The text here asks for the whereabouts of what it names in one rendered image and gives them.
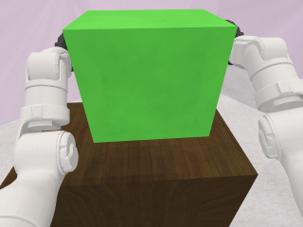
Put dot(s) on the right robot hand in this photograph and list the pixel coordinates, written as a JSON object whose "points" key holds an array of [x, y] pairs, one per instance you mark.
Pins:
{"points": [[238, 33]]}

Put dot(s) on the robot left forearm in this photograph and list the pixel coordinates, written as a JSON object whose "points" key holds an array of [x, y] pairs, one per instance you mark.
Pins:
{"points": [[46, 88]]}

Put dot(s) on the robot right upper arm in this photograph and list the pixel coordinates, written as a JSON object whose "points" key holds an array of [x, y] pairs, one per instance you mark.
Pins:
{"points": [[281, 137]]}

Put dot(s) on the robot right forearm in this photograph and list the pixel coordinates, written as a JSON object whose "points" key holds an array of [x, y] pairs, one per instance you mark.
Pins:
{"points": [[271, 71]]}

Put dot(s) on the carton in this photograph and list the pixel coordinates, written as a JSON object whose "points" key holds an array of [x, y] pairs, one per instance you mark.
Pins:
{"points": [[147, 74]]}

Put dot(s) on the robot left upper arm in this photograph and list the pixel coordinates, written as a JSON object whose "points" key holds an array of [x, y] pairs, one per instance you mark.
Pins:
{"points": [[42, 159]]}

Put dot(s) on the pedestal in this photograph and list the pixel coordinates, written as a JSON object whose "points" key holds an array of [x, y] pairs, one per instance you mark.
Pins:
{"points": [[172, 182]]}

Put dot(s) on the left robot hand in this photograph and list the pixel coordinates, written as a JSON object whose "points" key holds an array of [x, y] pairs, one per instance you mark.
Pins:
{"points": [[61, 43]]}

